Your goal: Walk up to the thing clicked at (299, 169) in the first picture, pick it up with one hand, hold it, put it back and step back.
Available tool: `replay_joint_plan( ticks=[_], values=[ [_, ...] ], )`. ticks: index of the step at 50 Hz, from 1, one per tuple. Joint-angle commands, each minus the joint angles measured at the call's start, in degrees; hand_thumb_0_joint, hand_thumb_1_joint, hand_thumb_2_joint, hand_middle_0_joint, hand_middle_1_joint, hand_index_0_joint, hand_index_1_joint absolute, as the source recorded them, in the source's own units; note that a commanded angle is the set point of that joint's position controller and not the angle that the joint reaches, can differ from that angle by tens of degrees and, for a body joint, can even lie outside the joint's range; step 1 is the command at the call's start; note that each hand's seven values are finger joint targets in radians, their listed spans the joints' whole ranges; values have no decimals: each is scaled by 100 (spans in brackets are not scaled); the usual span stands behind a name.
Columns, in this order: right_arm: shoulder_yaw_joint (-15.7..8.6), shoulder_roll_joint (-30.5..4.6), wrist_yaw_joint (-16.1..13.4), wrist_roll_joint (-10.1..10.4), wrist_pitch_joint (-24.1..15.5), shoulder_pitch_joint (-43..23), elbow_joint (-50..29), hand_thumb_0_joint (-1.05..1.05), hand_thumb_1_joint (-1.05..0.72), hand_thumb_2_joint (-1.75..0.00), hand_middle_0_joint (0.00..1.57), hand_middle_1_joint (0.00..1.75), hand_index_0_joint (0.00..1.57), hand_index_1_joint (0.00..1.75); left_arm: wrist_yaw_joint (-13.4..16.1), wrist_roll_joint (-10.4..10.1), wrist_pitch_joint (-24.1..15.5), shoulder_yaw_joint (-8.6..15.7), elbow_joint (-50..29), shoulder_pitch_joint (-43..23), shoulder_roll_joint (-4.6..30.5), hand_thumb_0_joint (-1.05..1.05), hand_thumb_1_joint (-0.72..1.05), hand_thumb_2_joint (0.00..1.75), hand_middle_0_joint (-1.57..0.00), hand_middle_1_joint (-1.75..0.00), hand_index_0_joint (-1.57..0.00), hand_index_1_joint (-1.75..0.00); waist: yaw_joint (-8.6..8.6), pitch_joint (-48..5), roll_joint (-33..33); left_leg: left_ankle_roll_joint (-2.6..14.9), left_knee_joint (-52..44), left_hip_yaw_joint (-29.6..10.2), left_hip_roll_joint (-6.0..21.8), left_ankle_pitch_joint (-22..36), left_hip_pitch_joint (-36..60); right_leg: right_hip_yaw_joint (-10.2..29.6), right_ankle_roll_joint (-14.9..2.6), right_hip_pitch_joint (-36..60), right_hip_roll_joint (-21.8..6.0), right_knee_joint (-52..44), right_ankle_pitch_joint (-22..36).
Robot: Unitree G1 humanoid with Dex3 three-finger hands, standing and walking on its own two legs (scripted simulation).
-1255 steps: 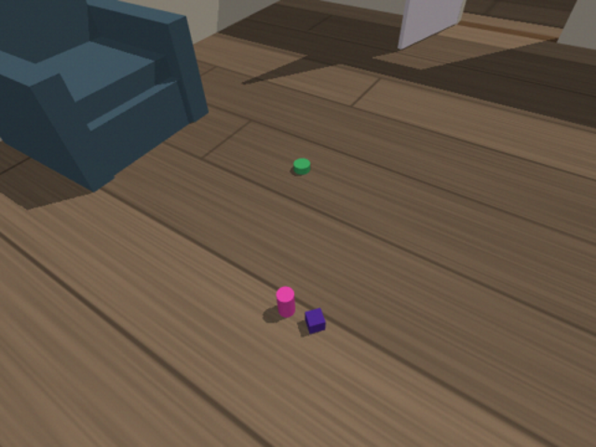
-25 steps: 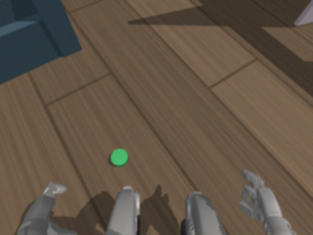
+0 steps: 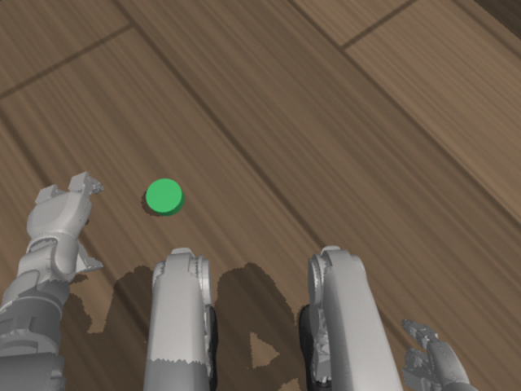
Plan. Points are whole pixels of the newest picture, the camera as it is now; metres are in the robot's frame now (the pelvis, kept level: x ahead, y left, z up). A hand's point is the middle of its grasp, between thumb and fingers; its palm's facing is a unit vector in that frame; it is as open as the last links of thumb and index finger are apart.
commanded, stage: rise first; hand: left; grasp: from above
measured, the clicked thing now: (165, 197) +0.49 +0.25 -0.40
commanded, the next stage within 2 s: approach in 1.24 s
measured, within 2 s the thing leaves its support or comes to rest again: neither
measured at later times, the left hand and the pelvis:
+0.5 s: hand (107, 217) +0.40 +0.31 -0.22, palm faces -0.44 -0.07 -0.90, open 14.3 cm; pelvis -0.01 +0.01 -0.06, yaw -3 degrees
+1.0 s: hand (123, 210) +0.42 +0.30 -0.26, palm faces -0.44 -0.07 -0.89, open 14.2 cm; pelvis +0.01 +0.00 -0.09, yaw -3 degrees
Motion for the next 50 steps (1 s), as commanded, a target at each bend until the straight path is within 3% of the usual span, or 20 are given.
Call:
replay_joint_plan(
  ticks=[1, 4, 11, 13, 15, 18, 20, 27, 29, 33, 35, 40, 42, 46, 50],
  values=[
    [-367, -1155, -1, 0, -24, 742, -430, 0, -88, -90, 20, 30, 20, 30, 243, 336, -209, 329, -219, -1232, 1703, 0, -58, 106, -6, -101, -5, -103, -13, -3505, 298, 287, -1113, 432, -211, 155, 2551, -326, -333, 1340, 152, -1491, 419],
    [-326, -1175, 46, -41, 79, 799, -352, 0, -89, -90, 20, 30, 20, 30, 361, 609, -355, 388, -31, -1545, 1942, 0, -57, 105, -7, -99, -6, -101, -33, -3395, 439, 284, -960, 406, -214, 88, 2407, -368, -352, 1092, 164, -1288, 369],
    [-227, -1205, 114, -209, 173, 846, -154, 0, -90, -90, 20, 30, 20, 30, 835, 1203, -616, 257, 487, -2332, 2053, 0, -58, 105, -7, -96, -6, -98, -265, -3140, 721, 277, -598, 423, -212, -141, 2096, -439, -372, 503, 191, -999, 153],
    [-219, -1236, 123, -262, 179, 885, -72, 0, -90, -90, 20, 30, 20, 30, 961, 1382, -625, 278, 640, -2459, 2136, 0, -56, 103, -8, -95, -7, -96, -265, -3213, 896, 256, -560, 433, -208, -77, 2182, -479, -369, 424, 188, -900, 247],
    [-213, -1252, 136, -306, 180, 894, -37, 0, -90, -90, 20, 30, 20, 30, 1076, 1482, -607, 296, 726, -2505, 2141, 0, -57, 104, -7, -96, -6, -97, -235, -3325, 1004, 241, -500, 408, -206, -14, 2229, -522, -365, 327, 175, -784, 314],
    [-245, -1288, 145, -358, 170, 912, 50, 0, -90, -90, 20, 30, 20, 30, 1180, 1617, -531, 103, 944, -2695, 1950, 0, -57, 104, -7, -96, -6, -97, -343, -3283, 1225, 209, -557, 278, -160, -114, 2406, -628, -364, -25, 163, -581, 340],
    [-243, -1292, 159, -379, 171, 955, 86, 0, -90, -90, 20, 30, 20, 30, 1243, 1695, -494, 125, 955, -2814, 2057, 0, -57, 103, -7, -96, -6, -97, -367, -3414, 1274, 210, -459, 293, -156, 71, 2454, -632, -361, 33, 171, -542, 515],
    [-220, -1248, 194, -458, 183, 935, 153, 0, -90, -90, 20, 30, 20, 30, 1414, 1854, -443, 64, 1153, -2895, 1951, 0, -55, 101, -6, -99, -6, -99, -470, -3379, 1230, 237, -209, 288, -149, 343, 2317, -654, -319, -72, 181, -306, 796],
    [-204, -1243, 210, -473, 188, 933, 164, 0, -90, -90, 20, 30, 20, 30, 1475, 1921, -469, 144, 1170, -2956, 2105, 0, -56, 101, -7, -99, -7, -99, -469, -3413, 1205, 253, -104, 329, -156, 442, 2176, -637, -322, -4, 202, -274, 897],
    [-163, -1178, 255, -518, 171, 963, 196, 0, -90, -90, 20, 30, 20, 30, 1556, 1881, -457, 174, 1453, -2908, 2016, 0, -55, 100, -7, -99, -7, -99, -501, -3368, 1053, 277, 35, 368, -148, 583, 2045, -642, -314, 69, 221, -226, 1035],
    [-169, -1216, 265, -539, 167, 997, 211, 0, -90, -90, 20, 30, 20, 30, 1603, 1862, -437, 286, 1455, -2917, 2088, 0, -55, 100, -7, -99, -7, -99, -478, -3471, 1124, 270, 44, 360, -141, 605, 2094, -655, -303, 62, 211, -149, 1030],
    [-139, -1185, 297, -592, 182, 1009, 218, 0, -90, -90, 20, 30, 20, 30, 1594, 1907, -439, 277, 1572, -2972, 2174, 0, -56, 101, -7, -100, -6, -100, -538, -3508, 959, 304, 251, 420, -151, 649, 1856, -606, -312, 285, 251, -177, 1146],
    [-125, -1191, 300, -615, 192, 1034, 208, 0, -90, -90, 20, 30, 20, 30, 1606, 1866, -463, 404, 1551, -3004, 2308, 0, -56, 102, -7, -100, -6, -100, -524, -3573, 906, 312, 318, 425, -148, 665, 1784, -592, -294, 384, 248, -167, 1170],
    [-79, -1187, 301, -658, 187, 965, 212, 0, -90, -90, 20, 30, 20, 30, 1617, 1863, -513, 309, 1651, -3024, 2249, 0, -56, 101, -6, -101, -6, -101, -565, -3395, 987, 306, 367, 427, -153, 492, 1611, -596, -306, 289, 272, -151, 1021],
    [-59, -1236, 308, -686, 211, 1018, 244, 0, -90, -90, 20, 30, 20, 30, 1626, 1861, -523, 391, 1690, -2970, 2332, 0, -55, 101, -6, -101, -7, -100, -542, -3484, 941, 306, 444, 410, -154, 624, 1615, -599, -301, 379, 274, -80, 1149]
  ],
)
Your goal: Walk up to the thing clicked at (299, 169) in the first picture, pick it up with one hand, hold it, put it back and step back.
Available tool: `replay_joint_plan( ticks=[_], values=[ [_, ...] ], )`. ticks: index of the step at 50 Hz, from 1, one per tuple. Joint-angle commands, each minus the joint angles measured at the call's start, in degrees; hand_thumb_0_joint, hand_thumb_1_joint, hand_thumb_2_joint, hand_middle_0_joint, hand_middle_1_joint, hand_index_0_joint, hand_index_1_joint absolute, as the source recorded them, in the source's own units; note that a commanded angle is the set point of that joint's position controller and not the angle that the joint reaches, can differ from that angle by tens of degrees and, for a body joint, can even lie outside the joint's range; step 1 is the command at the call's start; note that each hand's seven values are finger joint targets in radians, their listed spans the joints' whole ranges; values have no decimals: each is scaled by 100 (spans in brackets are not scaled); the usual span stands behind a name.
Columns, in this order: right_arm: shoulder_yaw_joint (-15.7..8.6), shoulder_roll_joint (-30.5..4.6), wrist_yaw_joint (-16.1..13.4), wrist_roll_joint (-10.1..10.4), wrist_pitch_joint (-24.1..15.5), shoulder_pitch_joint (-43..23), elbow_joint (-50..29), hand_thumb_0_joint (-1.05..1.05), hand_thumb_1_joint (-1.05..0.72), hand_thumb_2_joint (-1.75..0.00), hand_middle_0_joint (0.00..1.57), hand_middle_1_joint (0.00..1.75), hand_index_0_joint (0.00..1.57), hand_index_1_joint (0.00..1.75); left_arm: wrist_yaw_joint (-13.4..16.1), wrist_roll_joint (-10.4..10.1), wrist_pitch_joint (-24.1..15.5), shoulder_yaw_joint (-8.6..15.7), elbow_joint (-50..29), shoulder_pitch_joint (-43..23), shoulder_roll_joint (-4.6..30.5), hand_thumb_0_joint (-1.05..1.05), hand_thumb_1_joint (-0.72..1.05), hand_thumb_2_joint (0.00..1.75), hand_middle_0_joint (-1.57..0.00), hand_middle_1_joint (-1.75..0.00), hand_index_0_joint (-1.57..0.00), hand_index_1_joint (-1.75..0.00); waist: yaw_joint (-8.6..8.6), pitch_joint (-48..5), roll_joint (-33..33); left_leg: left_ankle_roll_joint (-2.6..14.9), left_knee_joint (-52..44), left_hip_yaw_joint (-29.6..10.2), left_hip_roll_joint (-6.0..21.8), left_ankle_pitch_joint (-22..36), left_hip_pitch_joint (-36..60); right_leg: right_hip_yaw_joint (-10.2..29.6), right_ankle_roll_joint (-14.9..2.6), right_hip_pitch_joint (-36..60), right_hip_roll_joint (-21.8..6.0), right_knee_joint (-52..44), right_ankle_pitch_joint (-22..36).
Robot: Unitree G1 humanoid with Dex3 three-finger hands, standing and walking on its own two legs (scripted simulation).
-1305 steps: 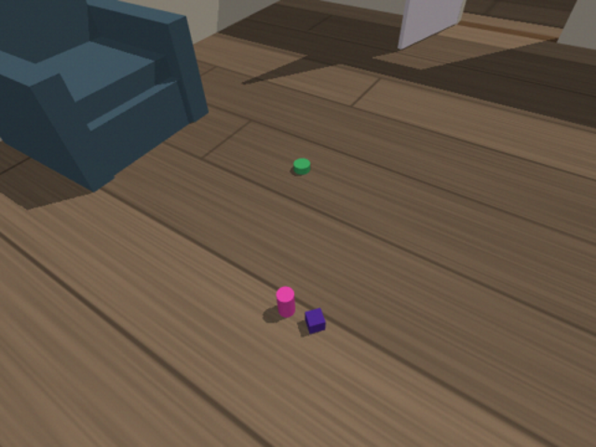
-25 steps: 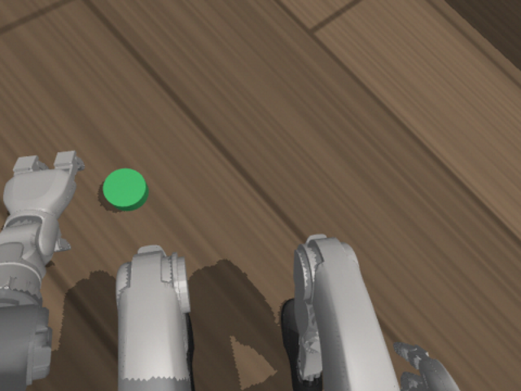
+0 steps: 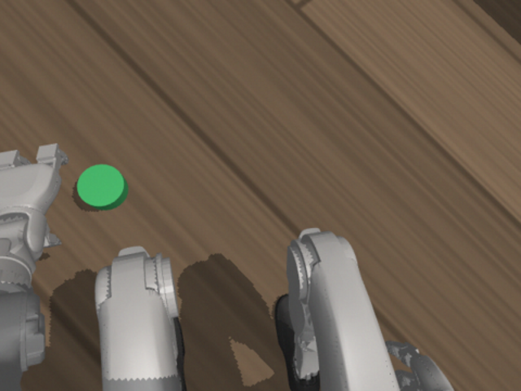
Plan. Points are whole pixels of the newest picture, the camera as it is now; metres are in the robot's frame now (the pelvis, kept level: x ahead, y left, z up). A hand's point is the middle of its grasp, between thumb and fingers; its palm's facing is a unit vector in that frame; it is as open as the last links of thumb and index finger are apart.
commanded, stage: rise first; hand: left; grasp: from above
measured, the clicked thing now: (103, 187) +0.47 +0.28 -0.31
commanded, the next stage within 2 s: approach in 0.24 s
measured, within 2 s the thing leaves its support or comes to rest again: neither
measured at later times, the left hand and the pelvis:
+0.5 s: hand (59, 203) +0.41 +0.31 -0.20, palm faces -0.45 -0.08 -0.89, open 14.2 cm; pelvis +0.00 +0.00 -0.01, yaw -1 degrees
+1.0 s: hand (76, 167) +0.47 +0.29 -0.19, palm faces -0.46 -0.07 -0.89, open 14.3 cm; pelvis +0.00 +0.00 -0.01, yaw -3 degrees
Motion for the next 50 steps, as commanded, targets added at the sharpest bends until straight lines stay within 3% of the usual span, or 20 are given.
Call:
replay_joint_plan(
  ticks=[1, 10, 16, 17, 18, 25, 29, 30, 34, 36, 40, 41, 44, 46, 50],
  values=[
    [-358, -1280, -45, -3, -51, 1027, -144, 0, -90, -90, 20, 30, 20, 30, 223, -77, -44, 188, -712, -1406, 1594, 0, -56, 101, -6, -101, -6, -101, 93, -3840, 1325, 369, -1108, 769, -120, 770, 2977, -448, -346, 1717, 110, -1538, 1268],
    [-306, -1349, -35, -39, -72, 989, -143, 0, -90, -90, 20, 30, 20, 30, 307, -48, -82, 177, -539, -1456, 1625, 0, -56, 101, -6, -101, -6, -101, 5, -3519, 1353, 355, -1042, 725, -120, 578, 2792, -510, -365, 1483, 131, -1478, 1086],
    [-333, -1425, -13, -60, -106, 1088, -118, 0, -90, -90, 20, 30, 20, 30, 359, -33, -40, 181, -641, -1413, 1587, 0, -55, 101, -7, -102, -7, -101, -18, -3730, 1472, 328, -1029, 685, -102, 800, 3076, -562, -361, 1538, 133, -1354, 1316],
    [-333, -1410, -2, -39, -107, 1048, -115, 0, -91, -90, 20, 30, 20, 30, 362, -42, -33, 174, -646, -1445, 1610, 0, -61, 109, -8, -96, -4, -100, -15, -3698, 1533, 318, -1032, 679, -97, 759, 3046, -579, -373, 1460, 139, -1313, 1252],
    [-314, -1417, 7, -50, -111, 1046, -119, 0, -90, -90, 20, 30, 20, 30, 374, -49, -7, 185, -592, -1514, 1633, 0, -55, 101, -6, -103, -6, -102, -56, -3664, 1532, 326, -1012, 678, -105, 736, 3016, -567, -370, 1447, 134, -1331, 1257],
    [-181, -1483, 35, -115, -209, 1258, -14, 0, -90, -90, 20, 30, 20, 30, 488, 15, -15, -535, -290, -2501, 972, 0, -55, 100, -6, -104, -6, -103, -650, -3454, 1504, 320, -882, 541, -62, 676, 2944, -699, -351, 1187, 178, -1345, 1279],
    [-84, -1544, 41, -166, -297, 1296, 41, 0, -90, -90, 20, 30, 20, 30, 706, 67, 113, -647, -23, -2832, 951, 0, -55, 99, -6, -106, -7, -105, -712, -3542, 1762, 289, -854, 538, -45, 800, 3082, -743, -340, 1182, 188, -1256, 1422],
    [-53, -1568, 56, -190, -320, 1303, -5, 0, -90, -90, 20, 30, 20, 30, 775, 91, 175, -552, 56, -2900, 1081, 0, -54, 99, -6, -105, -7, -104, -757, -3534, 1812, 286, -825, 543, -44, 812, 3090, -754, -336, 1207, 183, -1230, 1450],
    [76, -1602, 108, -224, -320, 1257, -178, 0, -90, -90, 20, 30, 20, 30, 1035, 216, 586, -39, 200, -2986, 1716, 0, -56, 100, -6, -104, -6, -104, -608, -3683, 2203, 262, -874, 627, -42, 873, 3128, -730, -387, 1320, 173, -1127, 1547],
    [136, -1582, 158, -209, -280, 1174, -270, 0, -91, -90, 20, 30, 20, 30, 1051, 176, 825, 43, 143, -2957, 1752, 0, -58, 102, -6, -102, -6, -103, -548, -3866, 2304, 279, -893, 680, -47, 937, 3112, -672, -397, 1467, 191, -1161, 1653],
    [211, -1588, 199, -90, -218, 1144, -422, 0, -91, -90, 20, 30, 20, 30, 809, 12, 1162, 116, 142, -2849, 1942, 0, -60, 103, -6, -101, -5, -102, -469, -3995, 2139, 393, -848, 740, -66, 912, 2752, -582, -350, 1817, 217, -1283, 1672],
    [208, -1554, 212, -44, -212, 1123, -446, 0, -91, -90, 20, 30, 20, 30, 683, -40, 1241, 8, 381, -2644, 1893, 0, -61, 104, -6, -101, -5, -102, -485, -3835, 1873, 430, -804, 728, -64, 840, 2516, -549, -341, 1842, 242, -1301, 1604],
    [220, -1473, 218, 15, -159, 1133, -488, 0, -90, -90, 20, 30, 20, 30, 322, -385, 1345, 25, 707, -1875, 1832, 0, -59, 102, -6, -102, -5, -102, -398, -3551, 1092, 526, -781, 693, -77, 724, 1932, -501, -249, 2267, 284, -1428, 1481],
    [217, -1467, 232, 61, -148, 1190, -499, 0, -90, -90, 20, 30, 20, 30, 25, -583, 1290, -2, 509, -1746, 1924, 0, -58, 100, -6, -103, -6, -103, -347, -3459, 957, 541, -817, 664, -91, 721, 1888, -503, -234, 2383, 268, -1438, 1459],
    [192, -1510, 239, 84, -127, 1296, -432, 0, -90, -90, 20, 30, 20, 30, -584, -773, 918, -206, 217, -1565, 1657, 0, -56, 97, -6, -107, -7, -106, -437, -3338, 772, 512, -822, 591, -108, 804, 1859, -554, -223, 2496, 272, -1402, 1558]
  ],
)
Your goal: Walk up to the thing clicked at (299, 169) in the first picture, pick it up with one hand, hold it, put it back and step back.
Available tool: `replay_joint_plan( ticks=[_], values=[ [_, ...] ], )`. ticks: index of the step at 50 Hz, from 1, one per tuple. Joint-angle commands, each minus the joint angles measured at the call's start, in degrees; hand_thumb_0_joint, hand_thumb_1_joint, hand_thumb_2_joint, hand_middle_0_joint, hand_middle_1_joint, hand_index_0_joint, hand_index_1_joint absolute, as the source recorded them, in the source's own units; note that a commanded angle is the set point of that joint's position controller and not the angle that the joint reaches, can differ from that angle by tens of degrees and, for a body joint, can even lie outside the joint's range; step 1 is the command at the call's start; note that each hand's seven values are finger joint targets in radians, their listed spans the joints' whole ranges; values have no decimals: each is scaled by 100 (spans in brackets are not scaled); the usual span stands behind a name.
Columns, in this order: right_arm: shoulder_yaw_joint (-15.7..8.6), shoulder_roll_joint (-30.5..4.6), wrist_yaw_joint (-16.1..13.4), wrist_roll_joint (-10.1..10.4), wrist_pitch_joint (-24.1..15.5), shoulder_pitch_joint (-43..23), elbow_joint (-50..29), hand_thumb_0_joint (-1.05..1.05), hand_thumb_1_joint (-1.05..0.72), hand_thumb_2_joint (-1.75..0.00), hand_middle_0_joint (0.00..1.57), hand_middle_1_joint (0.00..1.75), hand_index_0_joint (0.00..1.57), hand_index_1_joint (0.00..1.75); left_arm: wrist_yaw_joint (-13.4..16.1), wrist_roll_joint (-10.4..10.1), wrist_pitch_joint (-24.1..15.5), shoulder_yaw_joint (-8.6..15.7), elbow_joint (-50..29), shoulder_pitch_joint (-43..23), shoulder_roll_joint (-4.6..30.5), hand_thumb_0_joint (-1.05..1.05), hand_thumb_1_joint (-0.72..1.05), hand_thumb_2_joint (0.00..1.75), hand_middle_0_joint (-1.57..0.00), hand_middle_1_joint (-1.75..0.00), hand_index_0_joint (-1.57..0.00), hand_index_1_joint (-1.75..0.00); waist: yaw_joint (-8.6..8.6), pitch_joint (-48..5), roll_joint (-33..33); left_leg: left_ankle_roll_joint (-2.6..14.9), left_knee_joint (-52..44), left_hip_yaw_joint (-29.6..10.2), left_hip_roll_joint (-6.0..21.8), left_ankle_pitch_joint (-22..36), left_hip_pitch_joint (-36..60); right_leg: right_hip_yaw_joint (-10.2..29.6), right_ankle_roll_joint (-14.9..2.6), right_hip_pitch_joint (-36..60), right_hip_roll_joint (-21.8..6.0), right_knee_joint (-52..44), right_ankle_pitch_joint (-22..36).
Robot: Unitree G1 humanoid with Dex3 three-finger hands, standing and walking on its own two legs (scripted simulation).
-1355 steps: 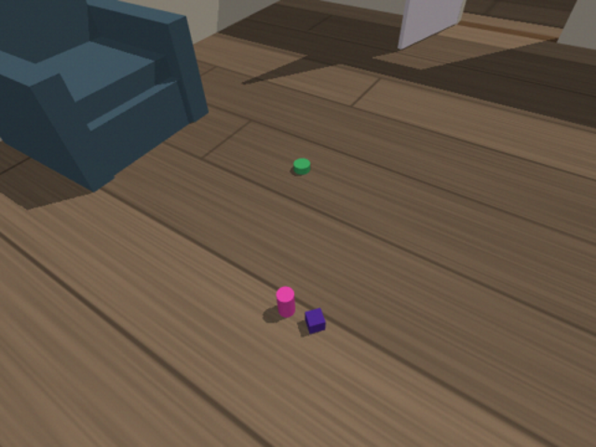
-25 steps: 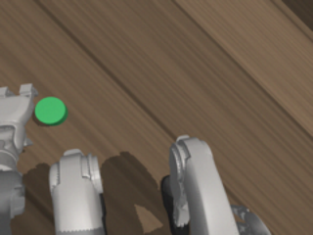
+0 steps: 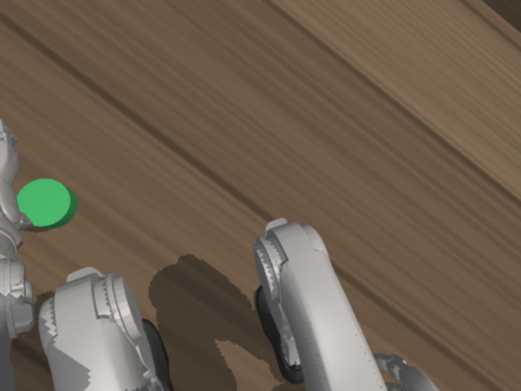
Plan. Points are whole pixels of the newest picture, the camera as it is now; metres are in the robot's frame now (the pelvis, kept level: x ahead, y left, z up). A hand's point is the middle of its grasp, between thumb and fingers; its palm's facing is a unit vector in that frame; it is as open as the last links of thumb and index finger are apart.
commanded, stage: close in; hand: left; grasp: from above
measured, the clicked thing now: (48, 204) +0.46 +0.30 -0.30
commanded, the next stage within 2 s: rest palm in 0.04 s
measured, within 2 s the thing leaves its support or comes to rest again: neither
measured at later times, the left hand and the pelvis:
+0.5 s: hand (33, 210) +0.43 +0.30 -0.24, palm faces -0.38 -0.08 -0.92, open 14.3 cm; pelvis +0.00 +0.01 -0.02, yaw -1 degrees
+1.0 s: hand (36, 208) +0.44 +0.30 -0.25, palm faces -0.45 -0.17 -0.88, open 14.2 cm; pelvis +0.00 +0.01 -0.02, yaw -4 degrees
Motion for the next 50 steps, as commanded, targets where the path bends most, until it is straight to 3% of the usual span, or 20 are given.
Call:
replay_joint_plan(
  ticks=[1, 4, 6, 9, 12, 14, 18, 19, 24, 29, 30, 33, 34, 35, 37, 43, 45, 46, 47, 50],
  values=[
    [-425, -1373, -38, 44, -53, 1018, -128, 0, -90, -90, 20, 30, 20, 30, -466, -276, -391, -120, -630, -671, 1224, 0, -55, 96, -6, -105, -7, -103, 195, -3720, 529, 432, -1117, 729, -223, 888, 1996, -469, -284, 2624, 105, -1562, 1432],
    [-460, -1483, -72, 12, -55, 1168, -61, 0, -90, -90, 20, 30, 20, 30, -483, -197, -1005, -359, -1363, -1321, 1124, 0, -54, 95, -6, -106, -8, -104, -17, -3684, 763, 352, -976, 644, -184, 860, 2250, -542, -329, 2419, 122, -1604, 1395],
    [-479, -1503, -107, -24, -43, 1200, -55, 0, -90, -90, 20, 30, 20, 30, -257, -68, -1437, -302, -1733, -1635, 1282, 0, -54, 95, -6, -105, -8, -103, -62, -3878, 1048, 295, -911, 618, -171, 909, 2595, -555, -319, 2423, 112, -1569, 1430],
    [-514, -1495, -139, -111, -56, 1001, -17, 0, -90, -90, 20, 30, 20, 30, 291, 210, -1734, -155, -1763, -1179, 1235, 0, -54, 96, -6, -102, -7, -101, 75, -4083, 1452, 194, -908, 603, -150, 1116, 3173, -638, -350, 2148, 96, -1346, 1569],
    [-465, -1529, -116, -233, -86, 828, 77, 0, -90, -90, 20, 30, 20, 30, 916, 665, -1702, -82, -963, -1163, 1186, 0, -55, 98, -6, -100, -6, -100, -27, -3561, 1707, 138, -997, 596, -132, 997, 3155, -780, -397, 1584, 91, -1199, 1408],
    [-454, -1585, -109, -289, -93, 751, 117, 0, -89, -90, 20, 30, 20, 30, 1267, 934, -1562, 29, -686, -1450, 1377, 0, -56, 100, -6, -96, -5, -97, -88, -3526, 1885, 120, -1024, 574, -135, 924, 3196, -835, -422, 1299, 61, -1112, 1323],
    [-402, -1650, 4, -455, -201, 582, 209, 0, -89, -90, 20, 30, 20, 30, 1734, 1194, -1130, -22, -87, -1742, 1329, 0, -56, 101, -6, -95, -4, -97, -259, -3399, 2171, 94, -1085, 539, -150, 880, 3346, -963, -402, 992, 68, -940, 1291],
    [-416, -1659, 25, -456, -214, 528, 224, 0, -89, -90, 20, 30, 20, 30, 1808, 1194, -1005, -30, 77, -1738, 1320, 0, -54, 100, -6, -96, -5, -97, -207, -3411, 2211, 95, -1104, 549, -158, 829, 3324, -943, -417, 924, 80, -944, 1256],
    [-253, -1735, 216, -549, -474, 419, 191, 0, -89, -90, 20, 30, 20, 30, 1856, 969, -564, -228, 603, -1994, 1384, 0, -52, 97, -6, -98, -6, -98, -407, -3223, 2048, 171, -866, 587, -125, 669, 2941, -873, -372, 1120, 118, -1083, 1253],
    [-75, -1807, 355, -547, -735, 546, -23, 0, -89, -90, 20, 30, 20, 30, 1571, 660, -432, 0, 555, -2001, 1804, 0, -51, 95, -5, -101, -6, -100, -417, -3244, 1818, 259, -714, 547, -101, 712, 2797, -860, -336, 1488, 106, -1099, 1302],
    [-31, -1751, 360, -527, -738, 518, -42, 0, -90, -90, 20, 30, 20, 30, 1498, 531, -409, -23, 698, -1667, 1720, 0, -51, 95, -5, -102, -7, -101, -296, -3403, 1795, 252, -768, 540, -92, 809, 2821, -845, -351, 1662, 156, -1121, 1368],
    [10, -1762, 360, -557, -753, 717, -57, 0, -90, -90, 20, 30, 20, 30, 1352, 416, -402, 300, 732, -1159, 2034, 0, -52, 94, -5, -102, -6, -100, -261, -3649, 1745, 257, -728, 513, -75, 1272, 2978, -880, -320, 2108, 182, -1061, 1822],
    [67, -1652, 399, -559, -775, 686, -139, 0, -90, -90, 20, 30, 20, 30, 1248, 349, -437, 29, 573, -1303, 1723, 0, -51, 93, -5, -103, -7, -101, -331, -3638, 1811, 268, -650, 529, -74, 1388, 2963, -828, -307, 2203, 189, -1009, 1990],
    [77, -1733, 397, -577, -761, 740, -19, 0, -90, -90, 20, 30, 20, 30, 1247, 282, -467, 260, 581, -1204, 2061, 0, -51, 93, -5, -103, -7, -101, -292, -3773, 1703, 282, -662, 494, -51, 1467, 2868, -864, -296, 2373, 226, -1049, 2105],
    [99, -1720, 392, -528, -748, 841, -56, 0, -90, -90, 20, 30, 20, 30, 1134, 177, -527, 362, 432, -1131, 2188, 0, -52, 94, -5, -102, -6, -100, -285, -3690, 1628, 309, -583, 476, -44, 1596, 2768, -835, -264, 2508, 216, -1076, 2268],
    [206, -1808, 420, -587, -704, 1006, -3, 0, -89, -90, 20, 30, 20, 30, 1047, 214, -987, 411, 233, -1206, 2344, 0, -54, 96, -5, -100, -6, -99, -421, -3399, 1646, 290, -530, 393, -23, 1390, 2586, -897, -272, 2525, 237, -1113, 2107],
    [201, -1849, 425, -612, -706, 980, -41, 0, -89, -90, 20, 30, 20, 30, 1042, 285, -1134, 281, 236, -1170, 2262, 0, -54, 97, -6, -98, -5, -99, -447, -3359, 1694, 286, -507, 393, -18, 1309, 2586, -866, -257, 2563, 261, -1129, 2064],
    [224, -1889, 423, -627, -696, 1022, -10, 0, -89, -90, 20, 30, 20, 30, 1091, 313, -1201, 330, 282, -1194, 2301, 0, -55, 98, -6, -98, -5, -98, -477, -3286, 1658, 273, -554, 356, -15, 1218, 2580, -934, -268, 2524, 263, -1138, 1947],
    [227, -1863, 424, -614, -718, 885, -93, 0, -89, -90, 20, 30, 20, 30, 1107, 351, -1257, 120, 249, -1219, 2060, 0, -55, 98, -6, -97, -5, -98, -445, -3232, 1681, 257, -576, 351, -22, 1077, 2603, -949, -290, 2375, 273, -1143, 1792],
    [274, -1933, 411, -640, -746, 772, -113, 0, -89, -90, 20, 30, 20, 30, 1323, 492, -1361, 171, 441, -1112, 2156, 0, -54, 98, -6, -97, -6, -98, -412, -3036, 1722, 220, -725, 300, -20, 766, 2620, -1077, -332, 2175, 301, -1147, 1418]
  ],
)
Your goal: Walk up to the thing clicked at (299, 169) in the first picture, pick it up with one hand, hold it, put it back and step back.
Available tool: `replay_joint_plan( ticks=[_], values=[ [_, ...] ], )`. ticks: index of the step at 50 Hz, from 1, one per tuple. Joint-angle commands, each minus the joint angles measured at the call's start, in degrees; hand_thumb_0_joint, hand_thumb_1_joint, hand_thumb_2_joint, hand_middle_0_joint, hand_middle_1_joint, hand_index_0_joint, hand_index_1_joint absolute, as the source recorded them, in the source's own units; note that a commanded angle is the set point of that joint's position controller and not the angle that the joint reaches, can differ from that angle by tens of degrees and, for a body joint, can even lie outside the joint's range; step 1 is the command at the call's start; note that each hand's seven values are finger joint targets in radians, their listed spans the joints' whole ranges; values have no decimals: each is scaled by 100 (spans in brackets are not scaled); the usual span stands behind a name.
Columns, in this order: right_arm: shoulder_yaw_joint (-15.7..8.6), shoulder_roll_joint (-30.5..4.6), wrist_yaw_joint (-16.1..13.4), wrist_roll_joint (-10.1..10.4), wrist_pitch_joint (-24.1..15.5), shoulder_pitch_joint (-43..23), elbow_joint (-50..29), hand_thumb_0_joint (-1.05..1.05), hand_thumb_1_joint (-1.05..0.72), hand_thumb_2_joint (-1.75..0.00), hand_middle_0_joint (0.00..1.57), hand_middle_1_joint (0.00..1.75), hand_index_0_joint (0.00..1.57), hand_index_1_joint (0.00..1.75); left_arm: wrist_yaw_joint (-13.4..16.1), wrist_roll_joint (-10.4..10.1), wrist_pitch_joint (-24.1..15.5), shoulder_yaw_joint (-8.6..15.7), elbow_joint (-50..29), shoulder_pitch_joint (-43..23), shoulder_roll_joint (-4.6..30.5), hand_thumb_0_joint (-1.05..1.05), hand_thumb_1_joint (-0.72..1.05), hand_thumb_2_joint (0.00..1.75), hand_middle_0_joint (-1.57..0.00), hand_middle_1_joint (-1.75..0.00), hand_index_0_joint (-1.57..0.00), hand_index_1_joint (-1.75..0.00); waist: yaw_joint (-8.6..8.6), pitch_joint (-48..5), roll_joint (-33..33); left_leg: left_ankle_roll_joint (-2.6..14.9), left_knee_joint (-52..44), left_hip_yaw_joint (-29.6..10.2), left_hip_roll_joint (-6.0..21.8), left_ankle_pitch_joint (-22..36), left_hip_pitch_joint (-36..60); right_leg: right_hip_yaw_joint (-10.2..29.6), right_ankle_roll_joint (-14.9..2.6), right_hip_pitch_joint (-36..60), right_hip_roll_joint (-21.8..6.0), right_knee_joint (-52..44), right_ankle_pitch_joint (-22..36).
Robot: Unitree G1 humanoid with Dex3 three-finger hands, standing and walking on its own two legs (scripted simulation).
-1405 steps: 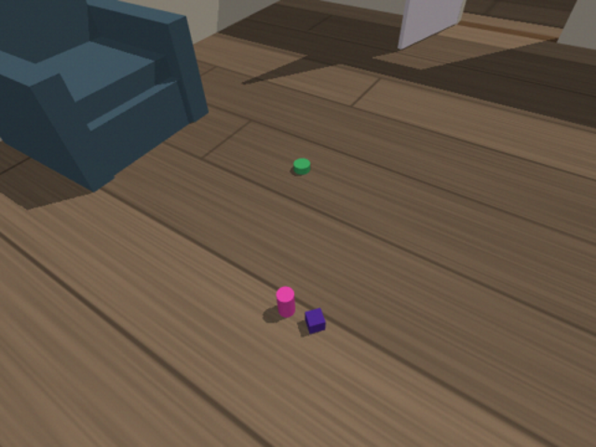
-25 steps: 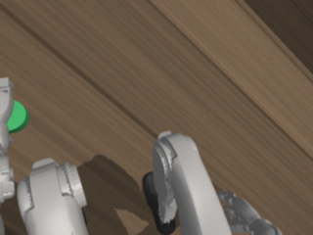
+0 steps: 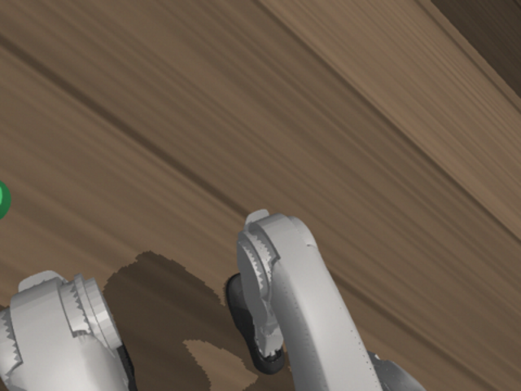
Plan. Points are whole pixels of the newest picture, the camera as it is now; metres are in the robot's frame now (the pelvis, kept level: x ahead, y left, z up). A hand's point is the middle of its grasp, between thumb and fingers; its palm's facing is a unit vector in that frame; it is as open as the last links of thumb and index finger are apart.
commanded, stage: rest palm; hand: left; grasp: from above
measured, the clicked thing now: out of the picture +0.44 +0.32 -0.28
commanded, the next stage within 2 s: close in 0.72 s
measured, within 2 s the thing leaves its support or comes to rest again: neither
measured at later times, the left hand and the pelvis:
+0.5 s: hand out of the picture +0.43 +0.33 -0.25, palm faces -0.41 -0.17 -0.89, open 14.2 cm; pelvis +0.00 +0.01 +0.00, yaw -1 degrees
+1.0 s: hand out of the picture +0.42 +0.33 -0.25, palm faces -0.40 -0.14 -0.91, open 13.6 cm; pelvis -0.01 +0.01 +0.00, yaw -2 degrees
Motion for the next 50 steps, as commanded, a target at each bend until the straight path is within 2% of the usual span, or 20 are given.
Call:
replay_joint_plan(
  ticks=[1, 4, 7, 12, 16, 18, 20, 21, 22, 24, 28, 33, 35, 36, 38, 39, 40, 44, 47, 50],
  values=[
    [-415, -1775, -53, -9, -71, 928, -70, 0, -89, -90, 20, 30, 20, 30, 460, 210, -226, -59, -382, -1288, 1296, 0, -52, 97, -6, -98, -6, -98, -150, -3704, 2433, 351, -1300, 838, 60, 769, 2616, -727, -411, 1927, 187, -1382, 1309],
    [-406, -1817, -42, -62, -138, 794, -51, 0, -89, -90, 20, 30, 20, 30, 714, 406, -161, -206, -281, -1434, 1222, 0, -51, 96, -6, -98, -7, -97, -217, -3540, 2556, 315, -1366, 815, 64, 695, 2682, -778, -436, 1698, 203, -1338, 1229],
    [-444, -1869, -5, -84, -267, 665, 28, 0, -89, -90, 20, 30, 20, 30, 947, 442, 1, -378, -145, -1472, 1043, 0, -51, 96, -6, -97, -6, -97, -245, -3400, 2481, 295, -1363, 823, 70, 672, 2691, -805, -428, 1557, 213, -1352, 1204],
    [-456, -1910, 55, -88, -400, 629, 109, 0, -89, -90, 20, 30, 20, 30, 1214, 336, 347, -463, -77, -1618, 978, 0, -53, 96, -6, -98, -6, -98, -314, -3455, 2548, 281, -1411, 845, 96, 714, 2711, -734, -422, 1682, 237, -1482, 1267],
    [-443, -1921, 165, -47, -572, 556, 99, 0, -90, -90, 20, 30, 20, 30, 1122, 147, 558, -632, -16, -1771, 820, 0, -52, 95, -6, -100, -6, -99, -378, -3443, 2661, 272, -1320, 791, 125, 835, 2831, -750, -406, 1596, 204, -1361, 1439],
    [-426, -1939, 219, 3, -685, 645, 83, 0, -90, -90, 20, 30, 20, 30, 976, 28, 611, -596, 70, -1856, 837, 0, -51, 93, -6, -101, -7, -99, -417, -3310, 2583, 293, -1266, 762, 116, 837, 2762, -756, -384, 1526, 153, -1329, 1454],
    [-391, -1988, 235, 12, -710, 739, 108, 0, -90, -90, 20, 30, 20, 30, 883, -26, 632, -261, 149, -1781, 1295, 0, -52, 94, -6, -100, -7, -100, -368, -3398, 2617, 305, -1275, 759, 129, 923, 2784, -739, -388, 1660, 165, -1336, 1511],
    [-402, -1987, 251, 15, -714, 839, 52, 0, -90, -90, 20, 30, 20, 30, 796, -35, 621, -225, 137, -1730, 1221, 0, -52, 94, -6, -100, -7, -100, -394, -3437, 2616, 283, -1323, 704, 128, 1083, 2933, -781, -391, 1680, 143, -1292, 1605],
    [-353, -1924, 267, 15, -721, 830, 88, 0, -90, -90, 20, 30, 20, 30, 742, -67, 611, -199, 214, -1665, 1226, 0, -51, 93, -6, -101, -7, -100, -386, -3435, 2715, 270, -1332, 710, 130, 1128, 2964, -782, -401, 1748, 149, -1265, 1635],
    [-312, -1864, 283, -1, -756, 717, 30, 0, -90, -90, 20, 30, 20, 30, 593, -97, 558, -359, 111, -1649, 1051, 0, -52, 93, -5, -102, -6, -101, -417, -3501, 2734, 266, -1250, 696, 127, 1212, 3046, -804, -396, 1779, 157, -1188, 1740],
    [-210, -1892, 276, -3, -734, 789, 16, 0, -90, -90, 20, 30, 20, 30, 499, -141, 368, -284, -48, -1556, 1314, 0, -50, 91, -6, -103, -7, -101, -352, -3647, 2817, 261, -1275, 700, 130, 1391, 3082, -826, -397, 2107, 180, -1224, 1880],
    [-96, -1938, 287, -49, -699, 754, -32, 0, -90, -90, 20, 30, 20, 30, 565, -74, 126, -368, -70, -1454, 1320, 0, -50, 92, -6, -103, -7, -101, -395, -3551, 2767, 271, -1177, 687, 147, 1419, 3002, -881, -370, 2187, 226, -1202, 1964],
    [-135, -2050, 251, -48, -670, 743, -44, 0, -90, -90, 20, 30, 20, 30, 675, -64, 48, -290, -111, -1406, 1416, 0, -49, 92, -6, -103, -7, -101, -359, -3567, 2664, 280, -1197, 666, 164, 1393, 2921, -890, -358, 2220, 262, -1304, 1948],
    [-34, -1960, 274, -58, -681, 766, -63, 0, -90, -90, 20, 30, 20, 30, 709, -12, 48, -266, 16, -1356, 1464, 0, -50, 93, -6, -102, -7, -101, -362, -3488, 2656, 277, -1167, 671, 166, 1412, 2938, -894, -353, 2233, 251, -1254, 1978],
    [-84, -2029, 265, -103, -686, 737, -63, 0, -90, -90, 20, 30, 20, 30, 804, 38, 19, -376, -26, -1374, 1314, 0, -50, 93, -6, -102, -7, -101, -398, -3426, 2619, 270, -1188, 656, 166, 1359, 2896, -914, -359, 2174, 267, -1280, 1908],
    [-66, -2034, 239, -135, -666, 682, -67, 0, -90, -90, 20, 30, 20, 30, 866, 40, 31, -321, 83, -1276, 1380, 0, -47, 92, -7, -103, -8, -102, -395, -3406, 2526, 285, -1216, 673, 171, 1202, 2819, -897, -346, 2224, 298, -1388, 1814],
    [-73, -2067, 244, -115, -674, 711, -112, 0, -90, -90, 20, 30, 20, 30, 892, 46, 27, -410, -12, -1386, 1343, 0, -48, 92, -7, -102, -8, -101, -421, -3289, 2512, 285, -1206, 666, 165, 1136, 2754, -907, -347, 2133, 274, -1380, 1728],
    [-121, -2070, 179, -101, -676, 660, -86, 0, -89, -90, 20, 30, 20, 30, 1024, 53, 161, -389, -21, -1427, 1388, 0, -39, 87, -11, -103, -14, -100, -396, -3218, 2490, 272, -1342, 681, 177, 834, 2711, -859, -367, 2074, 293, -1510, 1438],
    [-170, -2104, 199, -97, -748, 645, -100, 0, -89, -90, 20, 30, 20, 30, 976, 47, 305, -552, -18, -1613, 1289, 0, -37, 84, -13, -102, -16, -98, -493, -3004, 2604, 251, -1393, 637, 165, 629, 2695, -904, -385, 1770, 246, -1440, 1236],
    [-212, -2095, 176, -18, -745, 648, -70, 0, -89, -90, 20, 30, 20, 30, 904, -8, 402, -468, 146, -1467, 1340, 0, -36, 84, -14, -101, -17, -98, -450, -3072, 2490, 250, -1428, 578, 189, 645, 2727, -901, -377, 1758, 238, -1463, 1262]
  ],
)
